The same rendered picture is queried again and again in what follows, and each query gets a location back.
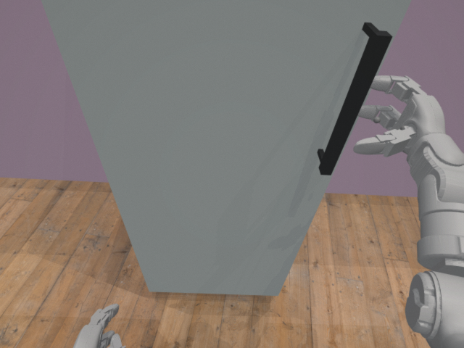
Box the fridge door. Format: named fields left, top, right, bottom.
left=41, top=0, right=412, bottom=296

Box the robot right forearm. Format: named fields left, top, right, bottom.
left=407, top=133, right=464, bottom=277

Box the robot right hand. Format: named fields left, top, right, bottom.
left=353, top=75, right=446, bottom=157

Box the right robot upper arm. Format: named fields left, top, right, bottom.
left=405, top=270, right=464, bottom=348

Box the robot left hand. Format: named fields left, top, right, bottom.
left=73, top=304, right=125, bottom=348

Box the handle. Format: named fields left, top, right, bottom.
left=318, top=22, right=392, bottom=175

